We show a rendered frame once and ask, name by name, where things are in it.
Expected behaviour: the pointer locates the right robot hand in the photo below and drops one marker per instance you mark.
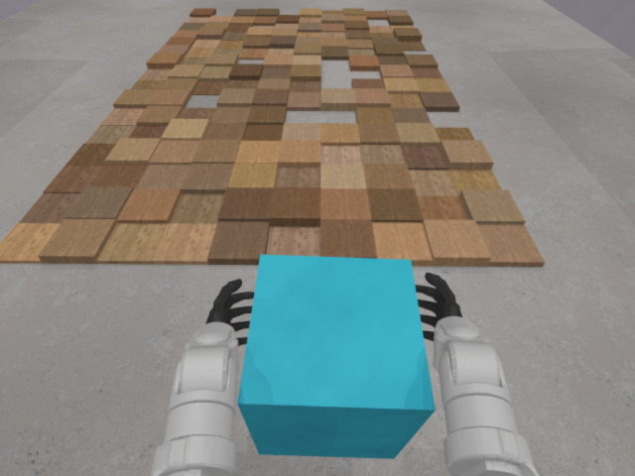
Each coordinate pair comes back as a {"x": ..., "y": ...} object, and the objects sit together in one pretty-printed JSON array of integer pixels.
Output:
[{"x": 444, "y": 306}]

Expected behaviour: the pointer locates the right robot forearm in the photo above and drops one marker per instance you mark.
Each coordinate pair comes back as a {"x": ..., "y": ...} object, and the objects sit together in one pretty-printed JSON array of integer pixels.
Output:
[{"x": 482, "y": 435}]

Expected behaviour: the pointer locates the left robot forearm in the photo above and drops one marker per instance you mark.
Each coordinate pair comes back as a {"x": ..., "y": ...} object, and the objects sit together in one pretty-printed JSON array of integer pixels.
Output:
[{"x": 199, "y": 433}]

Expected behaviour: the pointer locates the carton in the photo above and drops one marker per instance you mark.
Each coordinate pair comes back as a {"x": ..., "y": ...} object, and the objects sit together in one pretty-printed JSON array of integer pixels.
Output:
[{"x": 335, "y": 362}]

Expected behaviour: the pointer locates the left robot hand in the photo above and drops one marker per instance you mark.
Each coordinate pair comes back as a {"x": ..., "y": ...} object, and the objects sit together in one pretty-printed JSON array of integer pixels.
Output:
[{"x": 221, "y": 311}]

